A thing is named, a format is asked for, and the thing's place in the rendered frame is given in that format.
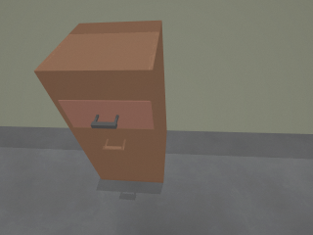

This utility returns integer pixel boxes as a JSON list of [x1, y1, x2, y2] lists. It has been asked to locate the cabinet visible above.
[[34, 20, 167, 183]]

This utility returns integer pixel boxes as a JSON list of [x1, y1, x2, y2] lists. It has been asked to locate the handle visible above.
[[90, 115, 119, 129], [102, 146, 125, 153]]

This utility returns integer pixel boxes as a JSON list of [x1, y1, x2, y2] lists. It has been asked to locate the drawer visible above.
[[58, 100, 154, 129]]

